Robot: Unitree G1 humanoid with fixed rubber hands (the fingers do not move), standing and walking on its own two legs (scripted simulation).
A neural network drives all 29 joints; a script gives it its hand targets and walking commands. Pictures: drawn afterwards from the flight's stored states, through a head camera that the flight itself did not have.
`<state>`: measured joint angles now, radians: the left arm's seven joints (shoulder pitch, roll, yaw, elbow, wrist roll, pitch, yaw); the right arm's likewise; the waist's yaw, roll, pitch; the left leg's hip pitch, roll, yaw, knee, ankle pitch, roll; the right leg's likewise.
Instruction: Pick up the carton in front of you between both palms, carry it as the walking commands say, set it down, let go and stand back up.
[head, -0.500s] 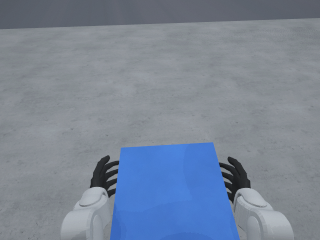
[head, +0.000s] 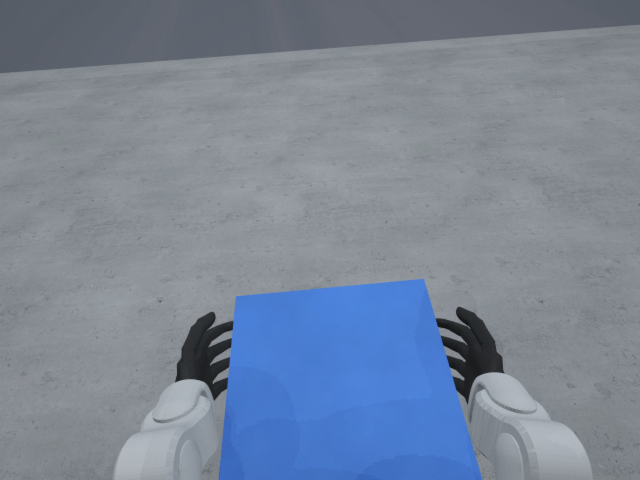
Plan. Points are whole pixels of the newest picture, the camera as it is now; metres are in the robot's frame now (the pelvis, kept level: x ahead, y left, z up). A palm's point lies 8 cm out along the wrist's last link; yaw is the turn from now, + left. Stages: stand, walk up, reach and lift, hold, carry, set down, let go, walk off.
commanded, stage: carry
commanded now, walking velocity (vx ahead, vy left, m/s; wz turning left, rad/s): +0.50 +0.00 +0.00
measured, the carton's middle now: (341, 416) +0.22 +0.01 +0.00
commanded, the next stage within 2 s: none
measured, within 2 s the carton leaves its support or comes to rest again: neither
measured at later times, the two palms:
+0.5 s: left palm (232, 191) +0.58 +0.18 +0.07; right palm (409, 189) +0.55 -0.11 +0.08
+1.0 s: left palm (267, 116) +0.83 +0.15 +0.08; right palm (406, 112) +0.83 -0.15 +0.07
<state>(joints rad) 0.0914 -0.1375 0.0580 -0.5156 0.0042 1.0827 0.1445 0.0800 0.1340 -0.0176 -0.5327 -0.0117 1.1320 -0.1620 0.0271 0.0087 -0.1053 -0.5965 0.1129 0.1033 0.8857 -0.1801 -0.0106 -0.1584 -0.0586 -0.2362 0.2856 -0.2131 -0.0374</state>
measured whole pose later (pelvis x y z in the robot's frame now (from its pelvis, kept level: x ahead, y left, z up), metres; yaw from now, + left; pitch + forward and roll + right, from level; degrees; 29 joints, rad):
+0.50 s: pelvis +0.34 +0.05 +0.00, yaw -3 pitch +5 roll -2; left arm 0.09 -0.14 0.04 -0.51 0.04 1.09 0.14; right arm 0.10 0.14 -0.03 -0.52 0.00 1.10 -0.15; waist -0.03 0.00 -0.09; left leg -0.14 0.05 0.23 0.25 -0.20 0.05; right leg -0.59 -0.12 -0.10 0.86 -0.16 0.01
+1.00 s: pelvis +0.60 +0.00 -0.01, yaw -1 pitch +3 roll -1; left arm 0.06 -0.13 0.05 -0.56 0.01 1.09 0.14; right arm 0.06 0.13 -0.01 -0.58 -0.02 1.14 -0.16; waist 0.01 0.04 -0.04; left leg -0.29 0.09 0.13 0.45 -0.17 -0.02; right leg -0.28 -0.04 -0.23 0.43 -0.20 -0.05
